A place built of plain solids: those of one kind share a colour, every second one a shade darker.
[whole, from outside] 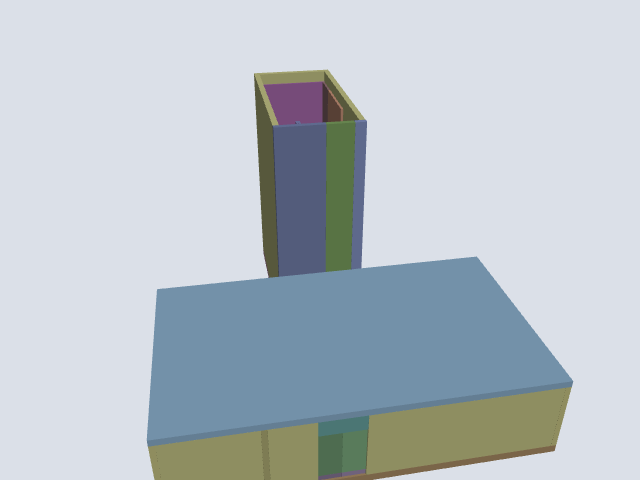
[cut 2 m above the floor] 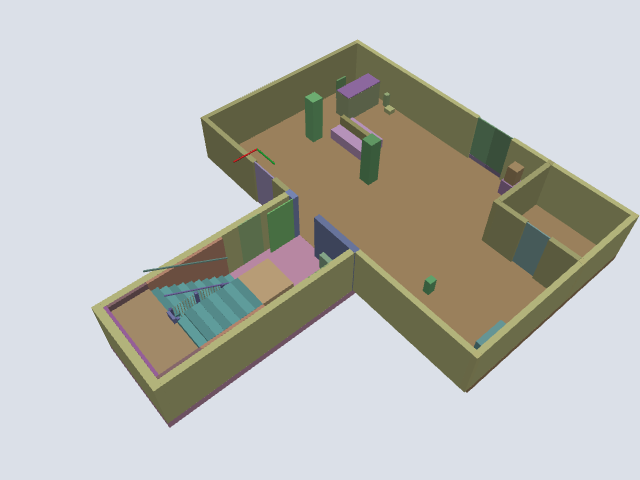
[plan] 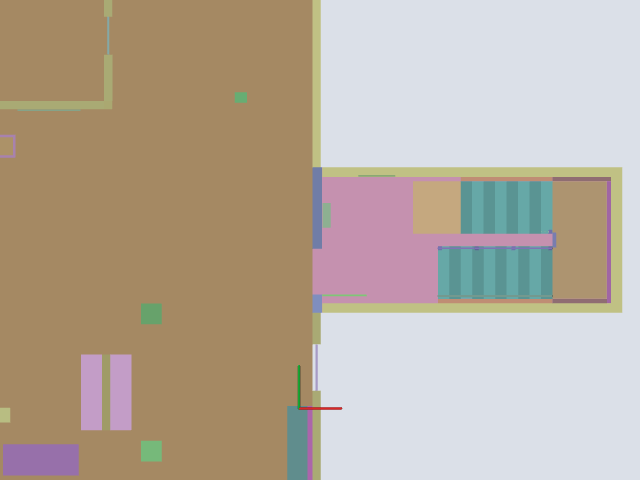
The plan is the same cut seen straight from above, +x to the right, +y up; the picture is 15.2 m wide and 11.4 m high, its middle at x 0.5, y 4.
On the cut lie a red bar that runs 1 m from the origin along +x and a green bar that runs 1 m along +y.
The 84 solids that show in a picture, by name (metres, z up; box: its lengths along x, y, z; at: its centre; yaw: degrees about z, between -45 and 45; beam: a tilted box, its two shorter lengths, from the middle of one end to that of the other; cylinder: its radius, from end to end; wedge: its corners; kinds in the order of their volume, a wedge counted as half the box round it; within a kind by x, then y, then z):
{
 "wall_1": {"box": [0.2, 6.6, 2.7], "at": [-7.43, 0.65, 1.35]},
 "wall_2": {"box": [0.2, 1.55, 2.7], "at": [-7.43, 6.33, 1.35]},
 "wall_3": {"box": [0.2, 3.1, 2.7], "at": [-7.43, 8.85, 1.35]},
 "wall_4": {"box": [2.7, 0.2, 2.7], "at": [-5.98, 7.2, 1.35]},
 "wall_5": {"box": [2.7, 0.2, 2.7], "at": [-5.98, 10.5, 1.35]},
 "wall_6": {"box": [0.2, 1.1, 2.7], "at": [-4.53, 7.85, 1.35]},
 "wall_7": {"box": [0.2, 1.1, 2.7], "at": [-4.53, 9.85, 1.35]},
 "wall_8": {"box": [7.65, 0.2, 2.7], "at": [-3.5, -2.75, 1.35]},
 "wall_9": {"box": [4.75, 0.2, 2.7], "at": [-2.06, 10.5, 1.35]},
 "wall_10": {"box": [0.2, 3.07, 2.7], "at": [0.42, -1.11, 1.35]},
 "wall_11": {"box": [0.2, 0.75, 2.7], "at": [0.42, 1.9, 1.35]},
 "wall_12": {"box": [0.2, 4.67, 2.7], "at": [0.42, 8.07, 1.35]},
 "wall_13": {"box": [6.86, 0.23, 9.32], "at": [3.98, 2.38, 4.66]},
 "wall_14": {"box": [6.86, 0.23, 9.32], "at": [3.98, 5.61, 4.66]},
 "wall_15": {"box": [0.27, 3.46, 9.32], "at": [7.55, 4.0, 4.66]},
 "lobby_floor_slab_1": {"box": [7.85, 13.45, 0.3], "at": [-3.6, 3.88, -0.15]},
 "lobby_ceiling_slab_1": {"box": [7.85, 13.45, 0.25], "at": [-3.6, 3.88, 2.82]},
 "landing_slab_1": {"box": [1.14, 1.25, 3.23], "at": [3.27, 4.77, 1.62]},
 "landing_slab_2": {"box": [1.3, 2.8, 1.77], "at": [6.67, 4.0, 0.89]},
 "tread_slab_1": {"box": [0.27, 1.25, 0.16], "at": [3.43, 3.23, 0.08]},
 "tread_slab_2": {"box": [0.28, 1.25, 0.32], "at": [3.71, 3.23, 0.16]},
 "tread_slab_3": {"box": [0.28, 1.25, 0.49], "at": [3.98, 3.23, 0.24]},
 "tread_slab_4": {"box": [0.27, 1.25, 3.07], "at": [3.98, 4.77, 1.53]},
 "tread_slab_5": {"box": [0.28, 1.25, 0.65], "at": [4.25, 3.23, 0.32]},
 "tread_slab_6": {"box": [0.27, 1.25, 2.91], "at": [4.25, 4.77, 1.45]},
 "tread_slab_7": {"box": [0.27, 1.25, 2.75], "at": [4.52, 4.77, 1.37]},
 "tread_slab_8": {"box": [0.27, 1.25, 0.81], "at": [4.53, 3.23, 0.41]},
 "tread_slab_9": {"box": [0.28, 1.25, 2.58], "at": [4.79, 4.77, 1.29]},
 "tread_slab_10": {"box": [0.27, 1.25, 0.97], "at": [4.8, 3.23, 0.49]},
 "tread_slab_11": {"box": [0.28, 1.25, 1.13], "at": [5.07, 3.23, 0.57]},
 "tread_slab_12": {"box": [0.28, 1.25, 2.42], "at": [5.07, 4.77, 1.21]},
 "tread_slab_13": {"box": [0.27, 1.25, 1.29], "at": [5.34, 3.23, 0.65]},
 "tread_slab_14": {"box": [0.27, 1.25, 2.26], "at": [5.34, 4.77, 1.13]},
 "tread_slab_15": {"box": [0.27, 1.25, 1.45], "at": [5.61, 3.23, 0.73]},
 "tread_slab_16": {"box": [0.27, 1.25, 2.1], "at": [5.61, 4.77, 1.05]},
 "tread_slab_17": {"box": [0.27, 1.25, 1.61], "at": [5.88, 3.23, 0.81]},
 "tread_slab_18": {"box": [0.27, 1.25, 1.94], "at": [5.88, 4.77, 0.97]},
 "floor_slab_1": {"box": [7.36, 3.46, 0.3], "at": [4.0, 4.0, -0.15]},
 "wall_cheek_1": {"box": [0.23, 0.44, 9.32], "at": [0.43, 2.49, 4.66]},
 "wall_cheek_2": {"box": [0.23, 1.94, 9.32], "at": [0.43, 4.76, 4.66]},
 "wall_wall_1": {"box": [2.72, 0.1, 8.86], "at": [4.66, 2.55, 4.43]},
 "wall_wall_2": {"box": [2.18, 0.1, 8.86], "at": [4.93, 5.45, 4.43]},
 "wall_land_far_wall_1": {"box": [0.1, 2.9, 8.86], "at": [7.36, 3.95, 4.43]},
 "wall_land_wall_1": {"box": [1.3, 0.1, 8.86], "at": [6.67, 2.55, 4.43]},
 "wall_land_wall_2": {"box": [1.4, 0.1, 8.86], "at": [6.72, 5.45, 4.43]},
 "wall_head_1": {"box": [0.23, 1.08, 7.21], "at": [0.43, 3.25, 5.72]},
 "lobby_desk_body_1": {"box": [1.8, 0.75, 1.15], "at": [-6.13, -1.22, 0.57]},
 "lobby_column_shaft_1": {"box": [0.5, 0.5, 2.7], "at": [-3.5, -1.02, 1.35]},
 "lobby_column_shaft_2": {"box": [0.5, 0.5, 2.7], "at": [-3.5, 2.25, 1.35]},
 "lobby_seats_seat_1": {"box": [1.2, 0.6, 0.45], "at": [-1.41, 10.1, 0.22]},
 "lobby_seats_seat_2": {"box": [0.6, 2.4, 0.45], "at": [0.02, -1.14, 0.22]},
 "lobby_island_seat_1": {"box": [1.2, 1.8, 0.45], "at": [-4.58, 0.38, 0.22]},
 "wallpost_1": {"box": [0.2, 0.2, 2.7], "at": [-7.43, -2.75, 1.35]},
 "wallpost_2": {"box": [0.2, 0.2, 2.7], "at": [-7.43, 7.2, 1.35]},
 "wallpost_3": {"box": [0.2, 0.2, 2.7], "at": [-7.43, 10.5, 1.35]},
 "wallpost_4": {"box": [0.2, 0.2, 2.7], "at": [-4.53, 7.2, 1.35]},
 "wallpost_5": {"box": [0.2, 0.2, 2.7], "at": [-4.53, 10.5, 1.35]},
 "wallpost_6": {"box": [0.2, 0.2, 2.7], "at": [0.42, -2.75, 1.35]},
 "wallpost_7": {"box": [0.2, 0.2, 2.7], "at": [0.42, 10.5, 1.35]},
 "lobby_planter_box_1": {"box": [0.55, 0.55, 0.65], "at": [-7.0, 6.23, 0.32]},
 "wall_head_lobby_entrance_1": {"box": [0.2, 1.6, 0.6], "at": [-7.43, 4.75, 2.4]},
 "door_leaf_1": {"box": [0.88, 0.045, 2.09], "at": [1.85, 5.52, 1.05]},
 "door_leaf_2": {"box": [0.88, 0.045, 2.09], "at": [2.2, 2.48, 1.05]},
 "lobby_entrance_leaf_1": {"box": [0.05, 0.8, 1.9], "at": [-7.43, 4.35, 1.15]},
 "lobby_entrance_leaf_2": {"box": [0.05, 0.8, 1.9], "at": [-7.43, 5.15, 1.15]},
 "lobby_island_spine_1": {"box": [0.2, 1.8, 0.4], "at": [-4.58, 0.38, 0.65]},
 "lobby_lift_leaf_1": {"box": [0.06, 1.1, 2.1], "at": [0.42, 0.97, 1.05]},
 "lobby_planter_plant_1": {"box": [0.43, 0.43, 0.7], "at": [-7.0, 6.23, 1.0]},
 "lobby_seats_back_1": {"box": [0.12, 2.4, 0.35], "at": [0.26, -1.14, 0.62]},
 "door_front_leaf_open_1": {"box": [1.06, 0.045, 2.1], "at": [1.08, 2.69, 1.05]},
 "lobby_office_door_leaf_1": {"box": [0.05, 0.9, 2.1], "at": [-4.53, 8.85, 1.05]},
 "furn_radiator_column_body_1": {"box": [0.2, 0.59, 0.7], "at": [0.66, 4.58, 0.35]},
 "lobby_board_panel_1": {"box": [1.5, 0.04, 0.9], "at": [-5.93, 7.08, 1.45]},
 "lobby_desk_counter_1": {"box": [1.8, 0.75, 0.04], "at": [-6.13, -1.22, 1.17]},
 "lobby_wet_floor_sign_body_1": {"box": [0.3, 0.25, 0.62], "at": [-1.38, 7.38, 0.31]},
 "guard_panel_1": {"box": [0.09, 0.35, 1.06], "at": [6.06, 4.0, 2.3]},
 "lobby_extinguisher_body_1": {"box": [0.2, 0.2, 0.6], "at": [-7.21, -0.57, 0.3]},
 "lobby_parcel_box_1": {"box": [0.3, 0.35, 0.2], "at": [-7.01, -0.16, 0.1]},
 "lobby_desk_chair_back_1": {"box": [0.5, 0.08, 0.47], "at": [-6.13, -2.31, 0.71]},
 "lobby_entrance_leaf_kick_1": {"box": [0.05, 0.8, 0.2], "at": [-7.43, 4.35, 0.1]},
 "lobby_entrance_leaf_kick_2": {"box": [0.05, 0.8, 0.2], "at": [-7.43, 5.15, 0.1]},
 "posts_1": {"box": [0.1, 0.1, 1.02], "at": [5.1, 3.8, 1.64]},
 "handrail_rail_1": {"beam": [0.045, 0.045], "from": [3.3, 2.67, 1.08], "to": [6.02, 2.67, 2.7]},
 "rail_top_1": {"beam": [0.041, 0.041], "from": [3.3, 3.8, 1.08], "to": [6.02, 3.8, 2.7]}
}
